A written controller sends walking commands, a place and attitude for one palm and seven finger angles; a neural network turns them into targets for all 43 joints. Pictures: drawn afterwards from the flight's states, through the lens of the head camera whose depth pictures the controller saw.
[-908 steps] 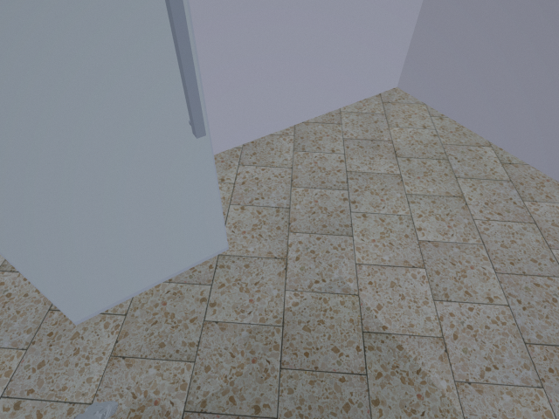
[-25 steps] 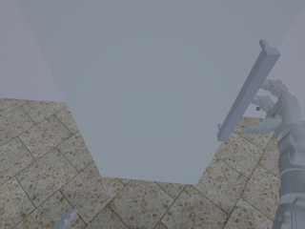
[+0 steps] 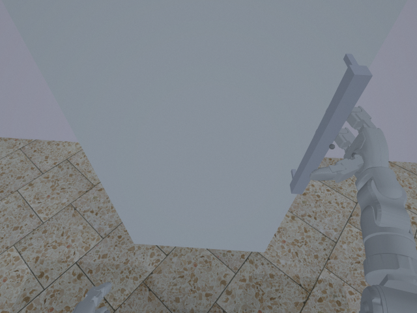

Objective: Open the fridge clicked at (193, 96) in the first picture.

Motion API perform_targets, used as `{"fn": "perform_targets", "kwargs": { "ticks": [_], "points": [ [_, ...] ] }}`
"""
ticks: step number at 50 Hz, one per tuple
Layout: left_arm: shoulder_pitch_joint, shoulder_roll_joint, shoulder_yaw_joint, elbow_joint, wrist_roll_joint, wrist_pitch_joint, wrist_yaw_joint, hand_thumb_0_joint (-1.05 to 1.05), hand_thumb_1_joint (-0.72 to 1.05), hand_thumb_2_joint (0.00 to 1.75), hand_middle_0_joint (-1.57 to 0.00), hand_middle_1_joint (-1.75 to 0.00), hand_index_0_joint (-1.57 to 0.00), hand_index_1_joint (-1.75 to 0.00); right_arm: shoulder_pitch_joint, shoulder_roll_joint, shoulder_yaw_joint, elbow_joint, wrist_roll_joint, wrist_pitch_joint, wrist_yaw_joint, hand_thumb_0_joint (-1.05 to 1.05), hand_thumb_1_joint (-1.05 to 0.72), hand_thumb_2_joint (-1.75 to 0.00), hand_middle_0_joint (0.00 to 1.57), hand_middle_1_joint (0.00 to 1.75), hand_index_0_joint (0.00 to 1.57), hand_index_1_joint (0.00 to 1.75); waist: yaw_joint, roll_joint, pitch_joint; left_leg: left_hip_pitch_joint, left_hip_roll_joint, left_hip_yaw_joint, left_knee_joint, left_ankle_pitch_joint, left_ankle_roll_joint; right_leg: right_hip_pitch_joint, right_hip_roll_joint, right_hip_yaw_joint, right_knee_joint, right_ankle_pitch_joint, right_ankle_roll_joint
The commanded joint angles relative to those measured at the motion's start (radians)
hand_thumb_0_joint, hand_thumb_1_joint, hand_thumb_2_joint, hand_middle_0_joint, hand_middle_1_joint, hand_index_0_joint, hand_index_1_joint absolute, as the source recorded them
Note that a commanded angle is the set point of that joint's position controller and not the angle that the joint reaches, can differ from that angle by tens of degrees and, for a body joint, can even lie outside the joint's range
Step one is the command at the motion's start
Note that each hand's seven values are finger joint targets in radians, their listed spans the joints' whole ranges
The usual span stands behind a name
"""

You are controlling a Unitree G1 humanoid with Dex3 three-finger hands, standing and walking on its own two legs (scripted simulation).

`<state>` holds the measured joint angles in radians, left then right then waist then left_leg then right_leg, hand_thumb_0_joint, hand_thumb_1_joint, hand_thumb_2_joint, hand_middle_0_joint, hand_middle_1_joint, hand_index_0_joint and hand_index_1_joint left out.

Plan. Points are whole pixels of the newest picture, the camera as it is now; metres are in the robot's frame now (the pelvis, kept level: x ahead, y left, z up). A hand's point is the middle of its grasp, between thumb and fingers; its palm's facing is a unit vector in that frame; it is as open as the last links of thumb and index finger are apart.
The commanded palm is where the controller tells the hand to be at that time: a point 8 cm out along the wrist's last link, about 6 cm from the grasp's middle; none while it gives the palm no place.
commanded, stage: slide the fingers in behind the handle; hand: right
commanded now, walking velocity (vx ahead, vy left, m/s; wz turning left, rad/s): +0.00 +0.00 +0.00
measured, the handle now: (317, 136) +0.45 -0.18 +0.11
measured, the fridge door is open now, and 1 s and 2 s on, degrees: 0 0 0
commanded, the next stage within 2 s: grip the handle and tug to test in 0.84 s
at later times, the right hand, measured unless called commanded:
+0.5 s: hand (318, 143) +0.41 -0.16 +0.13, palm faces +0.01 +1.00 +0.00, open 14.0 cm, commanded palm +0.38 -0.21 +0.14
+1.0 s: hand (323, 143) +0.41 -0.17 +0.14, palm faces +0.00 +1.00 +0.00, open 14.0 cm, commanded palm +0.38 -0.22 +0.14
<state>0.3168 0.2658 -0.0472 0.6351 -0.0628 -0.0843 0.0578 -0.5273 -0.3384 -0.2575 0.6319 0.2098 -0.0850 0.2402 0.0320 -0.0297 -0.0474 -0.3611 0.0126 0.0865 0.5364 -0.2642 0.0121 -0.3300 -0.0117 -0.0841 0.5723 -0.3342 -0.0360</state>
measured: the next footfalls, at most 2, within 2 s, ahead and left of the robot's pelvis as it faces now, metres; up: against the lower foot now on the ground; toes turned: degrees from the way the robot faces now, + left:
none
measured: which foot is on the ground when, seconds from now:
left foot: down 0.00-1.00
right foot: down 0.00-1.00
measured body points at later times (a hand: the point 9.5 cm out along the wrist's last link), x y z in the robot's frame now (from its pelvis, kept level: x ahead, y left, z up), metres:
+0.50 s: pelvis -0.01 +0.01 +0.00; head +0.01 +0.02 +0.45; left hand +0.11 +0.27 -0.11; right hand +0.40 -0.22 +0.14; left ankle +0.00 +0.11 -0.73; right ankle -0.03 -0.09 -0.73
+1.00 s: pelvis -0.01 +0.01 +0.00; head +0.02 +0.02 +0.45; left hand +0.10 +0.27 -0.11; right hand +0.40 -0.22 +0.14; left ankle +0.00 +0.11 -0.73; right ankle -0.03 -0.09 -0.73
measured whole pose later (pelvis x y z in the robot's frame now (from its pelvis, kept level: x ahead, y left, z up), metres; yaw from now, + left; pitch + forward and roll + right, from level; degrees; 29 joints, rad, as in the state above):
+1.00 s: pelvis -0.01 +0.01 +0.00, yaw +0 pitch +5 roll +1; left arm 0.30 0.28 -0.05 0.65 -0.07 -0.08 0.06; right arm -0.57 -0.34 -0.27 0.71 0.21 -0.10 0.23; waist 0.04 -0.03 -0.04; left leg -0.36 0.00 0.09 0.54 -0.26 0.03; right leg -0.32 -0.03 -0.08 0.57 -0.32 -0.02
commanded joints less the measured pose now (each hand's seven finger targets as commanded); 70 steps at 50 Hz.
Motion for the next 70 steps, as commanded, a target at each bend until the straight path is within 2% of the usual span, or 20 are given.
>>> {"fn": "perform_targets", "kwargs": {
  "ticks": [1,2,6,12,18,21,22,25,29,32,36,40,42,46,47,52,56,62,64,70],
  "points": [
    [-0.017,0.137,0.058,-0.101,0.000,-0.043,0.015,0.00,0.90,0.90,-0.20,-0.30,-0.20,-0.30,-0.470,-0.186,-0.026,-0.227,0.019,-0.062,-0.010,0.00,0.50,-0.30,0.30,1.20,0.30,1.20,0.020,-0.025,-0.314,0.086,-0.014,-0.042,-0.025,0.309,0.020,0.183,-0.024,0.113,-0.060,0.408,0.028],
    [-0.011,0.141,0.058,-0.099,0.003,-0.039,0.014,0.00,0.90,0.90,-0.20,-0.30,-0.20,-0.30,-0.438,-0.190,-0.032,-0.195,0.017,-0.051,-0.014,0.00,0.50,-0.30,0.30,1.20,0.30,1.20,0.016,0.020,-0.303,0.099,-0.013,-0.041,-0.028,0.312,0.020,0.160,-0.026,0.110,-0.060,0.398,0.021],
    [-0.025,0.131,0.056,-0.105,0.000,-0.036,0.006,0.00,0.90,0.90,-0.20,-0.30,-0.20,-0.30,-0.429,-0.153,-0.010,-0.213,0.006,-0.035,-0.035,0.00,0.50,-0.30,0.30,1.20,0.30,1.20,0.005,-0.026,-0.293,0.102,-0.009,-0.042,-0.025,0.317,0.021,0.153,-0.019,0.103,-0.069,0.396,0.025],
    [-0.031,0.138,0.056,-0.112,-0.001,-0.029,0.006,0.00,0.90,0.90,-0.20,-0.30,-0.20,-0.30,-0.416,-0.171,-0.020,-0.214,0.009,-0.042,-0.038,0.00,0.50,-0.30,0.30,1.20,0.30,1.20,0.007,0.055,-0.285,0.144,-0.008,-0.053,-0.034,0.325,0.020,0.115,-0.017,0.090,-0.068,0.344,0.007],
    [-0.044,0.126,0.050,-0.108,0.000,-0.034,0.014,0.00,0.90,0.90,-0.20,-0.30,-0.20,-0.30,-0.484,-0.198,-0.034,-0.235,-0.004,-0.070,-0.051,0.00,0.50,-0.30,0.30,1.20,0.30,1.20,0.006,-0.034,-0.296,0.147,-0.004,-0.067,-0.037,0.302,0.022,0.123,-0.008,0.084,-0.072,0.305,0.004],
    [-0.042,0.127,0.048,-0.102,-0.002,-0.033,0.015,0.00,0.90,0.90,-0.20,-0.30,-0.20,-0.30,-0.477,-0.191,-0.035,-0.169,-0.001,-0.067,-0.054,0.00,0.50,-0.30,0.30,1.20,0.30,1.20,0.014,0.016,-0.262,0.139,-0.005,-0.068,-0.046,0.275,0.016,0.090,-0.005,0.080,-0.075,0.257,0.001],
    [-0.034,0.135,0.049,-0.101,-0.002,-0.030,0.015,0.00,0.90,0.90,-0.20,-0.30,-0.20,-0.30,-0.472,-0.226,-0.056,-0.151,-0.001,-0.068,-0.053,0.00,0.50,-0.30,0.30,1.20,0.30,1.20,0.013,0.073,-0.258,0.157,-0.003,-0.067,-0.047,0.269,0.015,0.069,-0.010,0.084,-0.077,0.251,-0.003],
    [-0.049,0.127,0.047,-0.116,-0.003,-0.031,0.014,0.00,0.90,0.90,-0.20,-0.30,-0.20,-0.30,-0.454,-0.215,-0.056,-0.168,-0.001,-0.072,-0.043,0.00,0.50,-0.30,0.30,1.20,0.30,1.20,-0.004,-0.014,-0.293,0.186,0.002,-0.082,-0.041,0.311,0.018,0.078,0.001,0.068,-0.077,0.269,-0.002],
    [-0.043,0.130,0.053,-0.120,-0.004,-0.032,0.010,0.00,0.90,0.90,-0.20,-0.30,-0.20,-0.30,-0.425,-0.215,-0.059,-0.186,0.008,-0.077,-0.027,0.00,0.50,-0.30,0.30,1.20,0.30,1.20,-0.004,0.029,-0.316,0.207,0.000,-0.080,-0.037,0.351,0.015,0.082,-0.002,0.066,-0.070,0.295,-0.004],
    [-0.046,0.135,0.054,-0.120,-0.007,-0.029,0.011,0.00,0.90,0.90,-0.20,-0.30,-0.20,-0.30,-0.404,-0.206,-0.053,-0.170,0.019,-0.074,-0.020,0.00,0.50,-0.30,0.30,1.20,0.30,1.20,0.003,0.062,-0.272,0.191,0.001,-0.077,-0.047,0.327,0.012,0.064,-0.006,0.063,-0.072,0.270,-0.007],
    [-0.045,0.133,0.051,-0.114,-0.009,-0.031,0.016,0.00,0.90,0.90,-0.20,-0.30,-0.20,-0.30,-0.461,-0.202,-0.039,-0.164,0.013,-0.067,-0.019,0.00,0.50,-0.30,0.30,1.20,0.30,1.20,0.016,0.030,-0.241,0.156,0.001,-0.081,-0.056,0.275,0.011,0.058,-0.001,0.067,-0.078,0.226,-0.008],
    [-0.043,0.132,0.050,-0.110,-0.006,-0.031,0.019,0.00,0.90,0.90,-0.20,-0.30,-0.20,-0.30,-0.488,-0.245,-0.069,-0.178,0.011,-0.076,-0.021,0.00,0.50,-0.30,0.30,1.20,0.30,1.20,0.013,-0.002,-0.278,0.176,0.004,-0.092,-0.055,0.278,0.012,0.066,0.000,0.067,-0.071,0.231,-0.008],
    [-0.040,0.137,0.051,-0.110,-0.005,-0.028,0.020,0.00,0.90,0.90,-0.20,-0.30,-0.20,-0.30,-0.490,-0.254,-0.066,-0.161,0.011,-0.080,-0.018,0.00,0.50,-0.30,0.30,1.20,0.30,1.20,0.019,0.039,-0.280,0.182,0.005,-0.093,-0.053,0.268,0.008,0.052,-0.004,0.066,-0.066,0.223,-0.011],
    [-0.040,0.130,0.049,-0.113,-0.006,-0.037,0.017,0.00,0.90,0.90,-0.20,-0.30,-0.20,-0.30,-0.468,-0.217,-0.050,-0.155,0.013,-0.092,-0.010,0.00,0.50,-0.30,0.30,1.20,0.30,1.20,0.007,-0.020,-0.307,0.178,0.000,-0.086,-0.043,0.294,0.016,0.082,0.001,0.068,-0.068,0.254,-0.006],
    [-0.033,0.137,0.050,-0.112,-0.005,-0.035,0.016,0.00,0.90,0.90,-0.20,-0.30,-0.20,-0.30,-0.472,-0.230,-0.047,-0.156,0.011,-0.092,-0.007,0.00,0.50,-0.30,0.30,1.20,0.30,1.20,0.013,0.001,-0.304,0.175,0.000,-0.080,-0.038,0.301,0.017,0.081,-0.003,0.074,-0.064,0.265,-0.007],
    [-0.029,0.144,0.053,-0.112,-0.008,-0.030,0.014,0.00,0.90,0.90,-0.20,-0.30,-0.20,-0.30,-0.443,-0.216,-0.047,-0.121,0.019,-0.072,-0.004,0.00,0.27,-0.40,0.32,1.23,0.32,1.23,0.012,0.050,-0.270,0.154,-0.003,-0.070,-0.041,0.292,0.015,0.065,-0.007,0.075,-0.070,0.262,-0.005],
    [-0.032,0.132,0.057,-0.122,-0.004,-0.039,0.007,0.00,0.90,0.90,-0.20,-0.30,-0.20,-0.30,-0.449,-0.181,-0.030,-0.212,0.013,-0.076,-0.024,0.00,0.08,-0.48,0.35,1.26,0.35,1.26,0.001,-0.019,-0.319,0.144,-0.007,-0.062,-0.030,0.326,0.020,0.129,-0.007,0.083,-0.068,0.330,0.003],
    [-0.027,0.140,0.056,-0.111,-0.001,-0.029,0.008,0.00,0.90,0.90,-0.20,-0.30,-0.20,-0.30,-0.441,-0.215,-0.055,-0.189,0.002,-0.065,-0.053,0.00,-0.20,-0.60,0.38,1.30,0.38,1.30,0.004,0.061,-0.272,0.150,-0.009,-0.059,-0.036,0.303,0.016,0.090,-0.014,0.085,-0.077,0.306,0.001],
    [-0.036,0.125,0.054,-0.120,-0.002,-0.033,0.005,0.00,0.90,0.90,-0.20,-0.30,-0.20,-0.30,-0.454,-0.181,-0.027,-0.236,-0.010,-0.067,-0.056,0.00,-0.29,-0.64,0.38,1.31,0.38,1.31,-0.001,-0.032,-0.295,0.144,-0.008,-0.060,-0.029,0.324,0.022,0.131,-0.010,0.084,-0.078,0.347,0.008],
    [-0.033,0.126,0.057,-0.112,0.000,-0.038,0.003,0.00,0.90,0.90,-0.20,-0.30,-0.20,-0.30,-0.416,-0.158,-0.024,-0.238,0.004,-0.063,-0.051,0.00,-0.57,-0.76,0.42,1.35,0.42,1.35,0.000,-0.003,-0.307,0.141,-0.013,-0.052,-0.029,0.356,0.021,0.163,-0.019,0.088,-0.068,0.408,0.017]
  ]
}}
